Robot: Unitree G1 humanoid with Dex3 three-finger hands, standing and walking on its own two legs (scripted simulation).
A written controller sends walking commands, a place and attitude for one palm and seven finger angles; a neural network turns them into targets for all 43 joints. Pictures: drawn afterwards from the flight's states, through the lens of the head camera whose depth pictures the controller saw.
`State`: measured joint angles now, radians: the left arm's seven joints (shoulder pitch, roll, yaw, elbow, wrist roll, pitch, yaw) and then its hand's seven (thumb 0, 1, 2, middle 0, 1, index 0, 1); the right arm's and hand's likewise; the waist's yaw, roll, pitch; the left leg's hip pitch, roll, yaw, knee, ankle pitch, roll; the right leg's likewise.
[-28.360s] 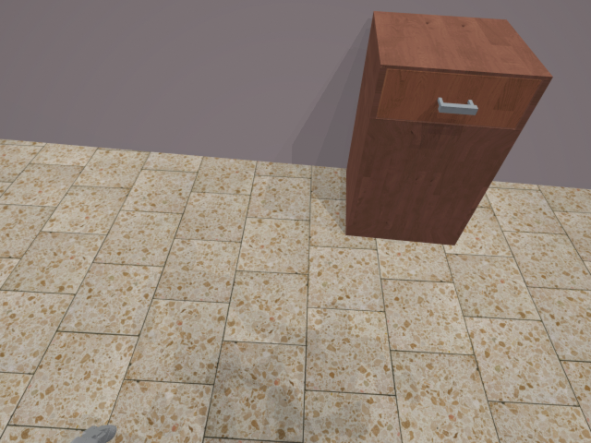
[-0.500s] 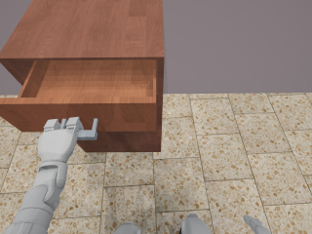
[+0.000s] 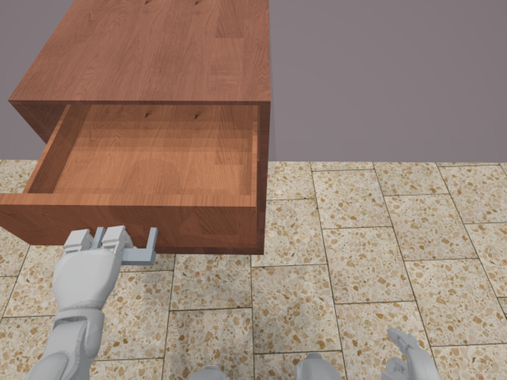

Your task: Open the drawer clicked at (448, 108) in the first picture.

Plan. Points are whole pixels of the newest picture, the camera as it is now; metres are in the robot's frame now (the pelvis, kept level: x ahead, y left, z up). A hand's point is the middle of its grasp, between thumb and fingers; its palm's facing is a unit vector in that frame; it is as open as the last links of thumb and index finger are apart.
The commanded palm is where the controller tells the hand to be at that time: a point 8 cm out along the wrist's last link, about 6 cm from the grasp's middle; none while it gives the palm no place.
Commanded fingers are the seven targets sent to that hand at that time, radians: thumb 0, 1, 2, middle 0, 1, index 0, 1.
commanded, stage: pull the drawer open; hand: left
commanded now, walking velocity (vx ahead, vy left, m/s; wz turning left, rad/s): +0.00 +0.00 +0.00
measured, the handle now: (123, 245) +0.32 +0.24 -0.01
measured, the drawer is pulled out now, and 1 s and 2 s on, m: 0.22 0.30 0.30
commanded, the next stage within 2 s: open the thumb to release the handle in 0.88 s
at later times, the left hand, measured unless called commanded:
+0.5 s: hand (94, 324) +0.20 +0.26 -0.04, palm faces -0.03 -0.03 -1.00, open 5.5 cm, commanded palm +0.17 +0.25 +0.01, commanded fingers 0.00 0.90 0.90 -0.40 -1.35 -0.40 -1.35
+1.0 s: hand (87, 344) +0.18 +0.26 -0.04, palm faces -0.05 -0.04 -1.00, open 5.7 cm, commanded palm +0.16 +0.26 +0.01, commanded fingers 0.00 0.76 0.84 -0.39 -1.34 -0.39 -1.34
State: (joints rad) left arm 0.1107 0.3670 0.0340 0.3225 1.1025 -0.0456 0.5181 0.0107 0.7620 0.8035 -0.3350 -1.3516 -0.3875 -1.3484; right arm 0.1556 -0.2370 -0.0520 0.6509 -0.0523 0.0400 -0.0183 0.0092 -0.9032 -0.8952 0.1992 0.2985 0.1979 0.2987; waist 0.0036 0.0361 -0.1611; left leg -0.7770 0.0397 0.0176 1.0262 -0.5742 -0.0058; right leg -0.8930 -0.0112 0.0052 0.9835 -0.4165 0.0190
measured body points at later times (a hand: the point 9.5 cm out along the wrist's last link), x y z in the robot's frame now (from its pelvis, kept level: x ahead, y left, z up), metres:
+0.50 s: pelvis +0.00 +0.00 -0.01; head +0.08 -0.01 +0.44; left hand +0.20 +0.26 +0.02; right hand +0.19 -0.24 -0.12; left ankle -0.05 +0.12 -0.67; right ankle +0.03 -0.14 -0.67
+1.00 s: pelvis +0.00 +0.00 -0.01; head +0.08 -0.01 +0.43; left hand +0.17 +0.26 +0.02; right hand +0.19 -0.24 -0.12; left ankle -0.05 +0.12 -0.67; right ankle +0.03 -0.14 -0.67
